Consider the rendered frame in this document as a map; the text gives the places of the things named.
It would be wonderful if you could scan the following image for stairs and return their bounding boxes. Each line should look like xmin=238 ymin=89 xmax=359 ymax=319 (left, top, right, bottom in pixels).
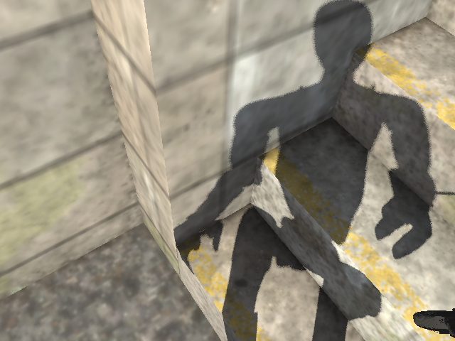
xmin=176 ymin=0 xmax=455 ymax=341

